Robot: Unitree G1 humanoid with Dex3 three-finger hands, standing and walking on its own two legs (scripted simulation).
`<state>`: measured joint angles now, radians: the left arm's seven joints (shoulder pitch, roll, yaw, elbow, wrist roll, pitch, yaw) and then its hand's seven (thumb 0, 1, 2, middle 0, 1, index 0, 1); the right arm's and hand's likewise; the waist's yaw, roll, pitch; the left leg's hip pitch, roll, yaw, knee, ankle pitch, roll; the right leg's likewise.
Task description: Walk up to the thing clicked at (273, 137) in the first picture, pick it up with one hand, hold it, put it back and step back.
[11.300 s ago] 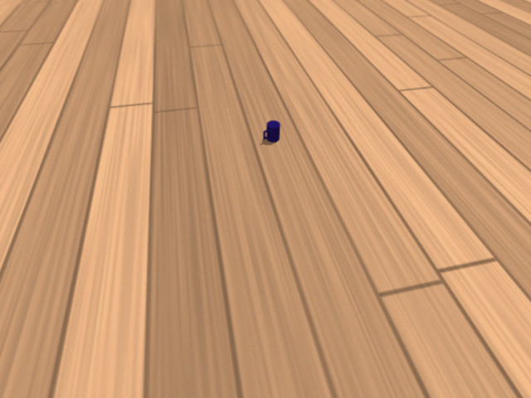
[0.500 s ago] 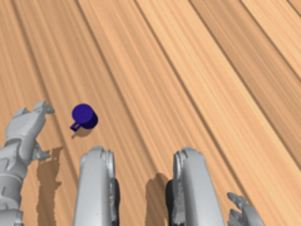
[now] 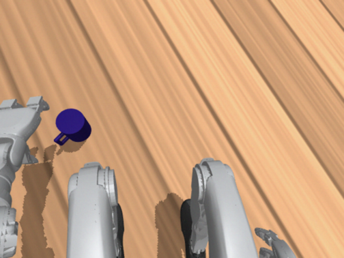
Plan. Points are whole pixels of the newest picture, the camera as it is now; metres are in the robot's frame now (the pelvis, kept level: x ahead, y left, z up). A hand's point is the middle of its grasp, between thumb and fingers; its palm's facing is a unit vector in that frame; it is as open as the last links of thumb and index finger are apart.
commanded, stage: rise first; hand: left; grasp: from above
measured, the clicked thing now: (71, 130) +0.46 +0.29 -0.31
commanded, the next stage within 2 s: approach in 0.68 s
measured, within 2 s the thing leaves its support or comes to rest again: neither
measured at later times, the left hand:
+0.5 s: hand (37, 133) +0.41 +0.33 -0.18, palm faces -0.45 -0.07 -0.89, open 13.8 cm
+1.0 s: hand (53, 127) +0.43 +0.30 -0.20, palm faces -0.45 -0.03 -0.89, open 14.0 cm
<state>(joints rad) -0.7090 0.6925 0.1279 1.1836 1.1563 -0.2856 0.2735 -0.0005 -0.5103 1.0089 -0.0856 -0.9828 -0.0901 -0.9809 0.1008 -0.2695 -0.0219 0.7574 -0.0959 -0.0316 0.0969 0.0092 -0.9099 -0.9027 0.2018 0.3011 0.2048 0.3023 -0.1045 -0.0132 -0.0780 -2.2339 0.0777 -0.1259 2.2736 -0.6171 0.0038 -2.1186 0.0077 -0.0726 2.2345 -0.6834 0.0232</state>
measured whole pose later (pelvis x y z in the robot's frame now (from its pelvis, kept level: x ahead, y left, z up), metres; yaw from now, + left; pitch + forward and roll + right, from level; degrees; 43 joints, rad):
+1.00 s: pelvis +0.01 +0.00 -0.03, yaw -1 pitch +32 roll -7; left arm -0.85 0.71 0.05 1.35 1.27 -0.28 0.41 0.00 -0.51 0.98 -0.08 -1.03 -0.10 -1.02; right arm 0.10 -0.26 0.02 0.79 -0.15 -0.06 0.12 0.01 -0.91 -0.90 0.20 0.30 0.20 0.30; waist -0.16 -0.04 -0.06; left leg -2.32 0.08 -0.14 2.38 -0.64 0.00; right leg -2.20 0.02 -0.08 2.33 -0.70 0.03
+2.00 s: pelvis +0.01 +0.00 -0.05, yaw -3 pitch +31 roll -8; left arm -0.99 0.75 0.09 1.58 1.27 -0.19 0.46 0.00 -0.52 1.01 -0.08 -0.99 -0.08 -0.99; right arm 0.05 -0.27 0.10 0.76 -0.19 -0.10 0.14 0.00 -0.91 -0.90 0.20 0.30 0.20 0.30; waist -0.25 -0.04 0.00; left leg -2.36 0.07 -0.18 2.45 -0.64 -0.01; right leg -2.24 0.03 -0.10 2.39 -0.69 0.03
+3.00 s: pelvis +0.01 +0.00 -0.07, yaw -6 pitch +26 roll -11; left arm -0.95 0.89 0.13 1.70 1.31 -0.29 0.59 0.00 -0.38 0.92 -0.22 -0.93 -0.21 -0.92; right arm 0.09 -0.30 0.21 0.76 -0.28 -0.19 0.23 0.01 -0.89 -0.89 0.20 0.30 0.20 0.30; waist -0.30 -0.09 0.09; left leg -2.37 0.07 -0.25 2.55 -0.68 -0.02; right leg -2.24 0.06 -0.15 2.44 -0.69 0.04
